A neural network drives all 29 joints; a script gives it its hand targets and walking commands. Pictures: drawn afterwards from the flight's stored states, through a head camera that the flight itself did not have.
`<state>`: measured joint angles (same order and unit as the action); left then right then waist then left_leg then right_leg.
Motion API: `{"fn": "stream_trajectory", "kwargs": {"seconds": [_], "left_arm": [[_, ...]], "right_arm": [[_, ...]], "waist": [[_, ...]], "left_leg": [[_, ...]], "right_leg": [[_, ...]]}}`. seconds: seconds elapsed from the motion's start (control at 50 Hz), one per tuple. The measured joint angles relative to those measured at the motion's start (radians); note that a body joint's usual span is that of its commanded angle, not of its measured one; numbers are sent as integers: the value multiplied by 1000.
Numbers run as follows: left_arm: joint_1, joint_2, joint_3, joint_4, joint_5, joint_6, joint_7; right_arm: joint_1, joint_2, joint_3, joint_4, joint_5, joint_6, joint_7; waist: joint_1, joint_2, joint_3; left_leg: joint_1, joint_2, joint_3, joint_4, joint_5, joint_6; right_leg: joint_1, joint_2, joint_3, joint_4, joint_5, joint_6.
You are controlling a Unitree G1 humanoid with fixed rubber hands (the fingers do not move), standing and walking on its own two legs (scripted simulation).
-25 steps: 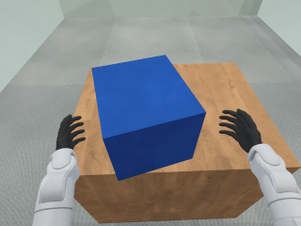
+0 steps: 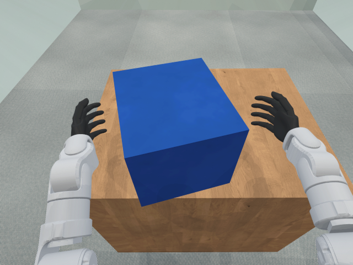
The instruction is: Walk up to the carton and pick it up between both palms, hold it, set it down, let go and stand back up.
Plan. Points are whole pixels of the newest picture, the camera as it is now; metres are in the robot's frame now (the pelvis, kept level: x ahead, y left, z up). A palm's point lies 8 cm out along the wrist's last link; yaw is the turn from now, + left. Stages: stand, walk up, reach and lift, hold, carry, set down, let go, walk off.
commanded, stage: reach and lift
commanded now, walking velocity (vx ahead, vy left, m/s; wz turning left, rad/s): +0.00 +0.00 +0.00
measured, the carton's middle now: (172, 129) +0.47 +0.06 +0.01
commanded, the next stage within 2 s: none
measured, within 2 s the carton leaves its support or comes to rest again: neither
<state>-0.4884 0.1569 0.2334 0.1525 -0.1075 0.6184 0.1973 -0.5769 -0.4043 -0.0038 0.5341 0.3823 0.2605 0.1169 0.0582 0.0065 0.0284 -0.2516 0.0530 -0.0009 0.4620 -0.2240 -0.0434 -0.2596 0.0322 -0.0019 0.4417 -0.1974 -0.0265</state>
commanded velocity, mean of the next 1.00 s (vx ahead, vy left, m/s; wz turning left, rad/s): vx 0.00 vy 0.00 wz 0.00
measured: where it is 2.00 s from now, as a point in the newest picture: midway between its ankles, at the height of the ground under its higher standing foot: outside the picture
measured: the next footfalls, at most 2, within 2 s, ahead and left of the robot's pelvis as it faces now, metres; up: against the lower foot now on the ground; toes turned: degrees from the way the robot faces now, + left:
none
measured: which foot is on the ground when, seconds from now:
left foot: down 0.00-1.00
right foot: down 0.00-1.00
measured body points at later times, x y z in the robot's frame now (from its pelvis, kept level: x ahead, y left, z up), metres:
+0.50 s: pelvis +0.01 +0.00 +0.00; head +0.04 +0.00 +0.45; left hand +0.40 +0.25 +0.14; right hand +0.46 -0.17 +0.14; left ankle +0.01 +0.14 -0.74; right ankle +0.02 -0.10 -0.74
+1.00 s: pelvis +0.01 -0.01 -0.01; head +0.07 -0.01 +0.44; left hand +0.39 +0.26 +0.04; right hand +0.47 -0.19 +0.07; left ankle +0.01 +0.14 -0.74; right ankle +0.02 -0.10 -0.74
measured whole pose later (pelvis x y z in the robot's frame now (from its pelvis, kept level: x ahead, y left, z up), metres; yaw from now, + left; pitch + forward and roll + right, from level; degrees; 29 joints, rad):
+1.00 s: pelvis +0.01 -0.01 -0.01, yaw +0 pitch +16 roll +0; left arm -0.70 0.20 0.14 1.01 -0.17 -0.07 0.14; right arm -0.82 -0.43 0.17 1.14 0.42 -0.09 0.10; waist 0.13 -0.02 -0.17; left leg -0.55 0.05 0.00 0.46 -0.19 -0.05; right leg -0.57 0.03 0.00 0.47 -0.18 -0.03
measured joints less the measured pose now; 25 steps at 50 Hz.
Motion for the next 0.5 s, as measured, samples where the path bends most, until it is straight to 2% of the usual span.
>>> {"fn": "stream_trajectory", "kwargs": {"seconds": [0.2, 0.34, 0.5], "left_arm": [[-79, 22, 1, 45, 0, 10, 0], [-161, 40, 1, 159, -7, 3, 0], [-210, 43, -3, 283, -19, -56, 0]], "right_arm": [[-92, -6, 7, 57, 13, 9, -16], [-170, -23, 37, 143, 36, 16, -18], [-228, -24, 51, 231, 42, 15, -18]], "waist": [[3, 7, -25], [12, 8, -43], [30, 5, -71]], "left_leg": [[-33, 1, 0, 0, -2, 0], [-46, 1, 0, 0, -3, 0], [-73, 1, 0, 0, -2, 0]], "right_leg": [[-30, 1, 0, -7, 2, 0], [-42, 1, 0, -9, 2, 1], [-68, 1, 0, -9, 3, 1]]}}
